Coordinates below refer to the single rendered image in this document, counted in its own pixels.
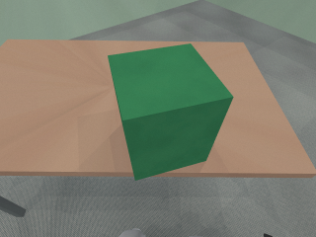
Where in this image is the carton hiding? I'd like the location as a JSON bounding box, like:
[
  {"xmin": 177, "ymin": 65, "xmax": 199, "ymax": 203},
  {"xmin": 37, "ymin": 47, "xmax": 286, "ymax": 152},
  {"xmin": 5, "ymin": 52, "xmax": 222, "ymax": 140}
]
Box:
[{"xmin": 108, "ymin": 43, "xmax": 234, "ymax": 181}]

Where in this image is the table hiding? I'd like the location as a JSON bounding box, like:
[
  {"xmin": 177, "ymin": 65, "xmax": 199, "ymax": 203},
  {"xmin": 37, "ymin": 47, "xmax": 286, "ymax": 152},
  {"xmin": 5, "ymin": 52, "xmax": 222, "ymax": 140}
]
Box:
[{"xmin": 0, "ymin": 39, "xmax": 316, "ymax": 217}]

